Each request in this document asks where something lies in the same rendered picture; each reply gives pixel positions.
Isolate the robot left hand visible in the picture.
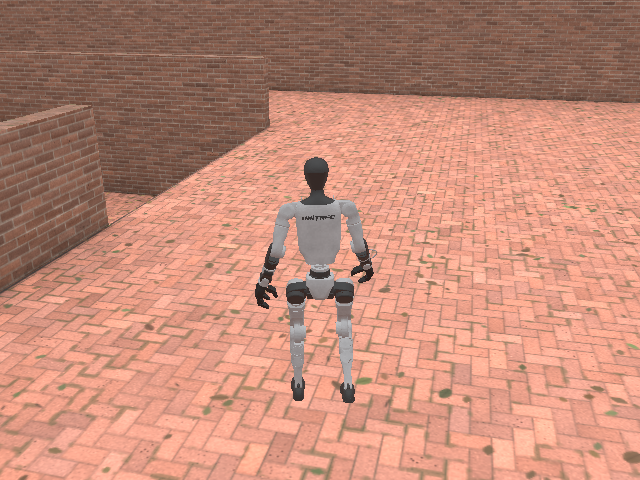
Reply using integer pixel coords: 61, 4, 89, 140
255, 283, 278, 309

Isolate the right robot upper arm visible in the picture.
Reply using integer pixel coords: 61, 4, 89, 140
338, 200, 366, 253

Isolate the right robot forearm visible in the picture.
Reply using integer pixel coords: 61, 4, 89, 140
355, 238, 372, 270

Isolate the robot left thigh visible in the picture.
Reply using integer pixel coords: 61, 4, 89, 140
286, 278, 306, 343

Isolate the robot right hand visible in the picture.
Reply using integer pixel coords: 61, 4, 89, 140
351, 265, 374, 283

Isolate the left robot forearm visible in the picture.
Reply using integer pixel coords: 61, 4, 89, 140
258, 243, 279, 287

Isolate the robot thigh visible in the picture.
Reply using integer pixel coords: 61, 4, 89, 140
334, 278, 354, 338
286, 278, 306, 343

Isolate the robot right thigh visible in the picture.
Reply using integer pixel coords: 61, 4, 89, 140
334, 278, 354, 338

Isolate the left robot upper arm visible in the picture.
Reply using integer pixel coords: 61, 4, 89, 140
270, 202, 297, 259

